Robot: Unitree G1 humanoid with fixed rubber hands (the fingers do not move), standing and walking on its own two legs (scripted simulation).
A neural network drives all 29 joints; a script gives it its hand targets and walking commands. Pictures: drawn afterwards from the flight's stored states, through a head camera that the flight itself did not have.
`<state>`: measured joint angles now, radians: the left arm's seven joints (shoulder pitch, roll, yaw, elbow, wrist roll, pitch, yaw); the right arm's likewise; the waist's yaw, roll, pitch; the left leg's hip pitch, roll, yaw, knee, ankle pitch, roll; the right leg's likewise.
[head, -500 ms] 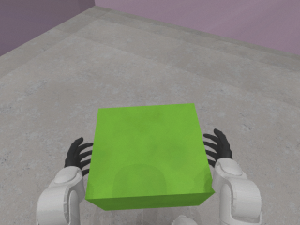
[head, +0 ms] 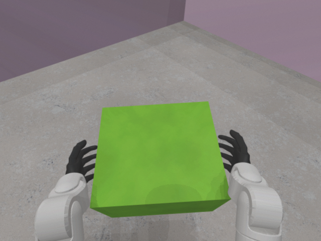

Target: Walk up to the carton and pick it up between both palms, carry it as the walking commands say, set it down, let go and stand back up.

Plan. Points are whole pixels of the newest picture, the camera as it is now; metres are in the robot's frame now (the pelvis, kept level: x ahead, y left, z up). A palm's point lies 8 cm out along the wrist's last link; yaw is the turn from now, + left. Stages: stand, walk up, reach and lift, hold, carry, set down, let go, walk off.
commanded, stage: carry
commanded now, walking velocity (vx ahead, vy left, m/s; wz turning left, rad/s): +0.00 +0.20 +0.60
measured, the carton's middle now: (158, 160) +0.31 +0.00 +0.03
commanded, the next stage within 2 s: none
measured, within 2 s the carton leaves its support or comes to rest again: neither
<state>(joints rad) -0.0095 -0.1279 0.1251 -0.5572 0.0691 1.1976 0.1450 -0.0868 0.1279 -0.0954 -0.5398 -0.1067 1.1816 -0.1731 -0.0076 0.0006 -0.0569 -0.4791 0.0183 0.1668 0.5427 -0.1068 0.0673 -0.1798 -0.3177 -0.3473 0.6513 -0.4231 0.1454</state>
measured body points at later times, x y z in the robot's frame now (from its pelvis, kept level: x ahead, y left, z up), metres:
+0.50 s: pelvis +0.05 +0.06 +0.01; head +0.07 +0.04 +0.46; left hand +0.23 +0.30 +0.09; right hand +0.35 -0.03 +0.09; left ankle +0.00 +0.18 -0.65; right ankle +0.08 -0.03 -0.72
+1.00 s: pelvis -0.02 +0.19 +0.00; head -0.01 +0.19 +0.45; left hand +0.13 +0.46 +0.08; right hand +0.29 +0.15 +0.08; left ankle +0.00 +0.28 -0.72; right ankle +0.01 +0.11 -0.70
